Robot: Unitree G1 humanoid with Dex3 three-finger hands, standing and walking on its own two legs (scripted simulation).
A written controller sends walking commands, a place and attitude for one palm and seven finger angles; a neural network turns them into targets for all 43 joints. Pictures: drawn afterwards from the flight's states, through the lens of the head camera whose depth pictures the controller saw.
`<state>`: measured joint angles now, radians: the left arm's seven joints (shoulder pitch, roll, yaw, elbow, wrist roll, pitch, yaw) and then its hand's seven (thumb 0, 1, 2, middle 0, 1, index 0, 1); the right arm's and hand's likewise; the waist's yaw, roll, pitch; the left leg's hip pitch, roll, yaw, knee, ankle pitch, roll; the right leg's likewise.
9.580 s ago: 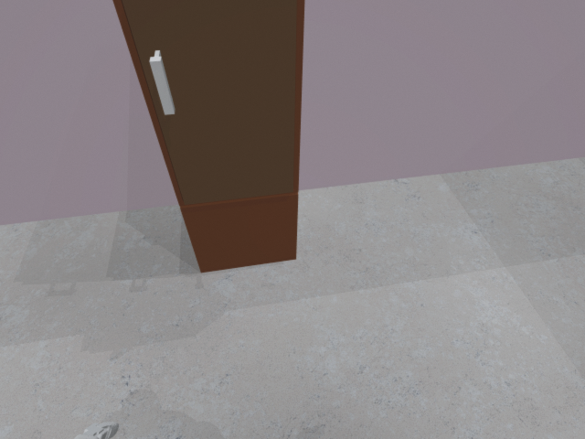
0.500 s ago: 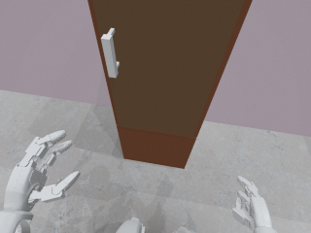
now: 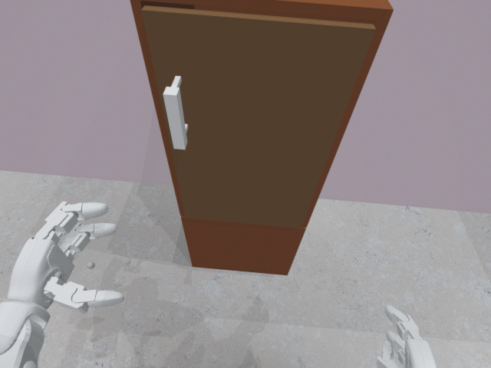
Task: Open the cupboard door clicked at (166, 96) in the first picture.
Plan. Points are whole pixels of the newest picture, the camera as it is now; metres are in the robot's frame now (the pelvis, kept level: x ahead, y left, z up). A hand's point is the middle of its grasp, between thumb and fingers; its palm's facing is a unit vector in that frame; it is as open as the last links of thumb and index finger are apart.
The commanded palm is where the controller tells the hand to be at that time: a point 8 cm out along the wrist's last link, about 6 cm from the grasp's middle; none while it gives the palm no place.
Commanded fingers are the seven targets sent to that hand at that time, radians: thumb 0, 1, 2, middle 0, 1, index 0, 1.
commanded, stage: raise the hand with hooked fingers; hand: left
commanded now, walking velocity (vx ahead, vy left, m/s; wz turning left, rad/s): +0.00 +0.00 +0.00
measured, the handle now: (178, 113) +0.53 +0.17 +0.11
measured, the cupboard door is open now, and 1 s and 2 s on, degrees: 0 0 0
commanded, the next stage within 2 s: move the hooked fingers beside the handle in 0.96 s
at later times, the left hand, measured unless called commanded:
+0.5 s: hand (31, 207) +0.29 +0.31 +0.13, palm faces +0.04 -1.00 -0.05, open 14.0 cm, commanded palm +0.25 +0.35 +0.14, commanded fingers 0.00 -0.50 0.30 -0.30 -1.20 -0.30 -1.20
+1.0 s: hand (60, 208) +0.29 +0.27 +0.13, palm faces +0.02 -1.00 -0.04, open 14.0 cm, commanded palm +0.26 +0.32 +0.14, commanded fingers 0.00 -0.50 0.30 -0.30 -1.20 -0.30 -1.20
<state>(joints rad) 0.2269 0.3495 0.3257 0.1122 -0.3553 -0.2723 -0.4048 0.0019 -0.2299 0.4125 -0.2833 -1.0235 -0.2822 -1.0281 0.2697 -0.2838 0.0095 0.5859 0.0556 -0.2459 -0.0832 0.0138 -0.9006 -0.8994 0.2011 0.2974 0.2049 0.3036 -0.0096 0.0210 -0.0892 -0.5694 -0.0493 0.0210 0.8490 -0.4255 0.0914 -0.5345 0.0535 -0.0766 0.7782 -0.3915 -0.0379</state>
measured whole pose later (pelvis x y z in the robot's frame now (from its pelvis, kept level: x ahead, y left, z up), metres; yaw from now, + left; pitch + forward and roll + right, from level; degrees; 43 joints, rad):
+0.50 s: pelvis +0.00 +0.02 +0.02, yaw +1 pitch +4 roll -3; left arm -0.13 0.48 0.42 0.35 -0.32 -0.08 -0.48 -0.01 -0.50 0.30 -0.30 -1.19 -0.30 -1.20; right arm 0.28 -0.27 0.08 0.60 0.06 -0.20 -0.10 0.01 -0.90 -0.90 0.21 0.30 0.21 0.30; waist 0.02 0.03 -0.05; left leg -0.40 -0.09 0.02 0.67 -0.34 0.11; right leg -0.36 0.02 -0.07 0.61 -0.31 -0.01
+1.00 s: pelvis +0.00 -0.01 +0.02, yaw +1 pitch +4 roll -2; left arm -0.10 0.46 0.43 0.38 -0.34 -0.08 -0.51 -0.01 -0.50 0.30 -0.30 -1.20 -0.30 -1.20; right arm 0.27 -0.28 0.06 0.59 0.06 -0.19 -0.09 0.01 -0.90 -0.90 0.20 0.30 0.21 0.30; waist 0.01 0.04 -0.06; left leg -0.39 -0.06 0.01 0.65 -0.33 0.08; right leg -0.36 0.05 -0.08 0.59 -0.31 -0.04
